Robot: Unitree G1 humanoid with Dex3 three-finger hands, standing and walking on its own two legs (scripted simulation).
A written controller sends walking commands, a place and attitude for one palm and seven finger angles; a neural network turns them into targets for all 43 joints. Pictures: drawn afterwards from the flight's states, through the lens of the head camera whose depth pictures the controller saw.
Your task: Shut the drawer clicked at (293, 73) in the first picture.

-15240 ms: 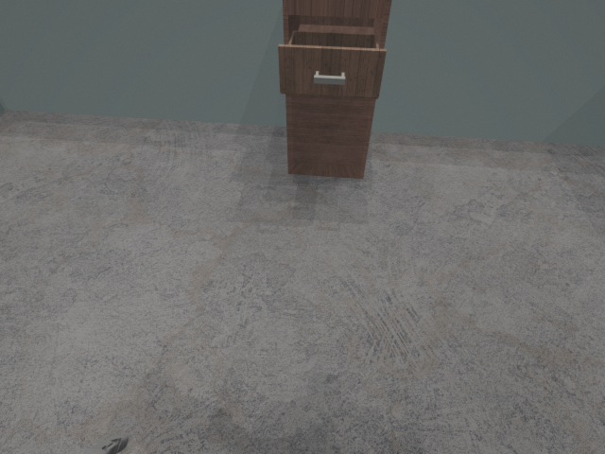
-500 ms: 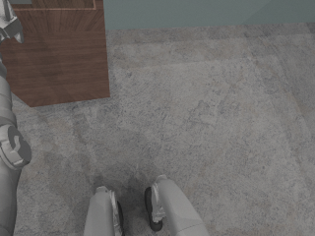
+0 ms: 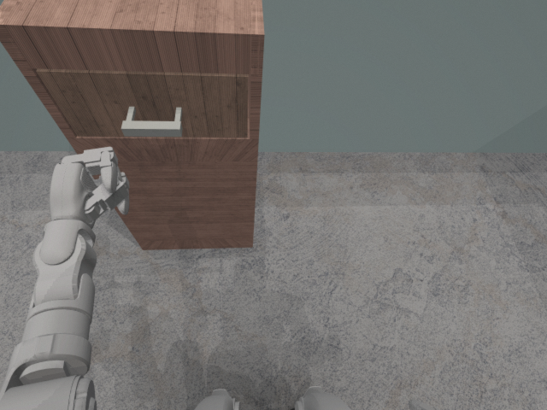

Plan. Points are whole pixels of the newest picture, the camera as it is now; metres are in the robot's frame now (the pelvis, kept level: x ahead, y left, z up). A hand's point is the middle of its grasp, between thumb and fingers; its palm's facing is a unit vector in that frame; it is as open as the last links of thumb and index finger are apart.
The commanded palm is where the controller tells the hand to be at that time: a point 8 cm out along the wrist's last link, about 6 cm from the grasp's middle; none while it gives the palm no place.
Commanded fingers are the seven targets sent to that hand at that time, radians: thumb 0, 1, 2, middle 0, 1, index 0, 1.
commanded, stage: draw the hand back to the body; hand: left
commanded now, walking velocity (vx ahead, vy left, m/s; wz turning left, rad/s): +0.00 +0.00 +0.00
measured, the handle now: (154, 120) +0.61 +0.22 -0.02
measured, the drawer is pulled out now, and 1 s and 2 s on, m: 0.00 0.00 0.00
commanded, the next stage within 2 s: step back with the hand held close in 1.02 s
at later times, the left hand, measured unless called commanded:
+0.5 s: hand (40, 270) +0.26 +0.22 +0.15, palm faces +0.32 -0.91 -0.27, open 3.3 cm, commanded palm +0.21 +0.26 +0.17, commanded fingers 0.00 0.90 0.90 -1.40 -1.60 -1.40 -1.60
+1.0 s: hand out of the picture +0.15 +0.22 +0.22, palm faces +0.45 -0.80 -0.39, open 3.3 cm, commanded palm +0.11 +0.25 +0.24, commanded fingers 0.00 0.90 0.90 -1.40 -1.60 -1.40 -1.60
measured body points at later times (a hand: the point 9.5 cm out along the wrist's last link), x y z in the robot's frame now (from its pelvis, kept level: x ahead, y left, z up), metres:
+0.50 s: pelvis -0.01 -0.01 +0.05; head -0.02 -0.03 +0.50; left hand +0.24 +0.27 +0.17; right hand +0.18 -0.22 -0.03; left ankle -0.04 +0.07 -0.68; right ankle -0.01 -0.12 -0.68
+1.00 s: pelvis -0.01 -0.03 +0.06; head -0.03 -0.07 +0.51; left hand +0.12 +0.26 +0.24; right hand +0.19 -0.24 -0.03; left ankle -0.04 +0.07 -0.68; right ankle -0.01 -0.12 -0.68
